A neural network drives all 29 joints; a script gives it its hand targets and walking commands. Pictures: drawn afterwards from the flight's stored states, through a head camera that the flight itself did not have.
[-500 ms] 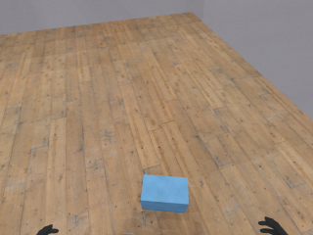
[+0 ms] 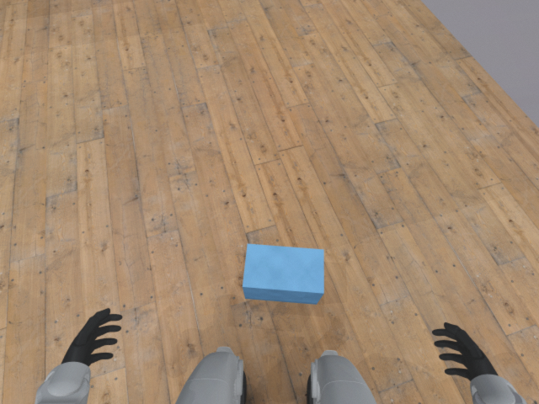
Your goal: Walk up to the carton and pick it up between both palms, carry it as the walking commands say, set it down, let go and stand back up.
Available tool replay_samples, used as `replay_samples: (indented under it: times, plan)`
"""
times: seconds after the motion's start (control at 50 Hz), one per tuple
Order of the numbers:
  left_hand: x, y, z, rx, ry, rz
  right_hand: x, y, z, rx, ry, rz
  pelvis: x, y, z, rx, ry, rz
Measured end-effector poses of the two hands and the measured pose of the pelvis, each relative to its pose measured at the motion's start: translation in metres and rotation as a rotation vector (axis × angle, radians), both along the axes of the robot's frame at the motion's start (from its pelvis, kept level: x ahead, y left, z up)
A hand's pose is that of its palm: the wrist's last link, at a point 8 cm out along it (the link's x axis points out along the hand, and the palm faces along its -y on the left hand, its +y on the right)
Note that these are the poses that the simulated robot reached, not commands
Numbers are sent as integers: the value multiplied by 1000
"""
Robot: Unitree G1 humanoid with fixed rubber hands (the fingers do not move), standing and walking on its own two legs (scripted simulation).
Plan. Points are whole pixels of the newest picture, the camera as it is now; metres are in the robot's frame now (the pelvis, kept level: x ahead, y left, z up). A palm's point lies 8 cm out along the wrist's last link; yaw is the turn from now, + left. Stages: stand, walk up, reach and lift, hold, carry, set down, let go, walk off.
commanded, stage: reach and lift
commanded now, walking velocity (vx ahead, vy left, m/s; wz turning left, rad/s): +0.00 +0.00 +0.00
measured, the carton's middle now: (283, 275) +0.48 -0.04 -0.65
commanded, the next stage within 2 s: none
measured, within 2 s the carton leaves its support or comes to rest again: neither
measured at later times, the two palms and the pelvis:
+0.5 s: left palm (128, 279) +0.30 +0.25 -0.10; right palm (428, 287) +0.30 -0.27 -0.12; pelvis -0.01 -0.01 -0.02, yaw +1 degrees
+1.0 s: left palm (179, 220) +0.45 +0.20 -0.16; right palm (390, 230) +0.43 -0.24 -0.17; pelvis -0.05 -0.01 -0.05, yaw +1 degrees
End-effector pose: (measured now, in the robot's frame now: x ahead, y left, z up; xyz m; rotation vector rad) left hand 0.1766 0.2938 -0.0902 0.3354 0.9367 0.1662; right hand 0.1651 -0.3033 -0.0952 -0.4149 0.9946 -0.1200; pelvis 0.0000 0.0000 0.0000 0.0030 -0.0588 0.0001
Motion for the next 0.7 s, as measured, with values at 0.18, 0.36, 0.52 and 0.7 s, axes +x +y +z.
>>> replay_samples:
  times: [0.18, 0.36, 0.52, 0.7]
  plan:
    - [49, -21, 1, -33, -60, -39, 61, 18, 0, 51, -90, 21, 8, -3, 0, 3, 41, 1]
    - [92, -36, -4, -35, -99, -59, 114, 30, -10, 90, -161, 16, 6, -11, -9, 13, 157, 6]
    - [132, -45, -13, -44, -170, -58, 140, 34, -29, 106, -188, 0, -7, -15, -21, 15, 289, 11]
    - [180, -63, -41, -99, -207, -63, 181, 46, -52, 151, -239, -40, -31, -13, -37, 9, 424, 15]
